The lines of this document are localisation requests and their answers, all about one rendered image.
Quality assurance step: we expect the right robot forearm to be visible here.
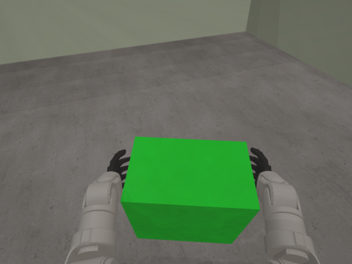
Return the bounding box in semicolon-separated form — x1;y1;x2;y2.
256;171;320;264

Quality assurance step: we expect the left robot forearm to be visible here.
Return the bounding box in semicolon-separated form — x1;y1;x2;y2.
64;172;122;264

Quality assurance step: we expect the robot left hand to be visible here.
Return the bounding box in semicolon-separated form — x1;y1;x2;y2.
107;150;130;189

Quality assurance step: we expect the robot right hand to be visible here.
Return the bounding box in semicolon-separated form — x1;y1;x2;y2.
249;147;271;186

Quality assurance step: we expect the carton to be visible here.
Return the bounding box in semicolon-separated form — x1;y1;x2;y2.
120;136;260;244

